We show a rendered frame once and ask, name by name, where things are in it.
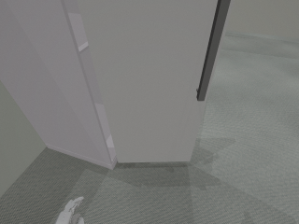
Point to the handle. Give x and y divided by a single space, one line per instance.
212 47

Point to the left robot hand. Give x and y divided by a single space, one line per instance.
67 216

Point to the fridge door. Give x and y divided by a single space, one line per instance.
148 57

